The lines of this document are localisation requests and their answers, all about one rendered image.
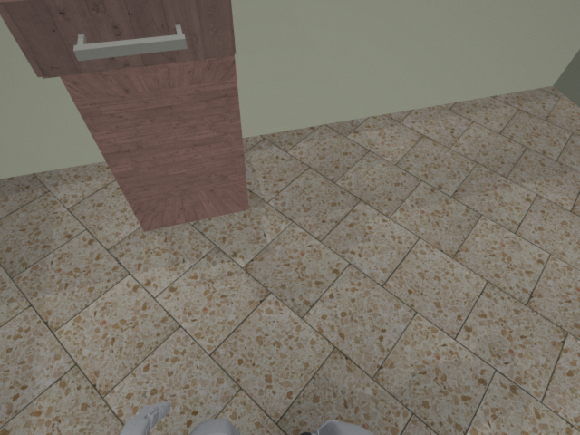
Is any robot right shin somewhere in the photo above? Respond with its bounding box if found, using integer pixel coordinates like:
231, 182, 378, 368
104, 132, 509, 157
317, 420, 339, 430

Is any cabinet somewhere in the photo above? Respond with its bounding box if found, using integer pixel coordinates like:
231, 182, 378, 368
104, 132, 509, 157
60, 55, 249, 232

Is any drawer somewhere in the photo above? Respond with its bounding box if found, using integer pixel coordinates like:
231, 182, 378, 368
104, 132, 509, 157
0, 0, 236, 79

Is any handle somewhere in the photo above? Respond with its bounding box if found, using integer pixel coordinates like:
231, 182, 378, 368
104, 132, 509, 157
73, 24, 188, 61
108, 62, 189, 75

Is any left robot hand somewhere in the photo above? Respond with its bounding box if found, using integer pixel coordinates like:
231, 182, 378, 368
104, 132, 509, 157
119, 401, 170, 435

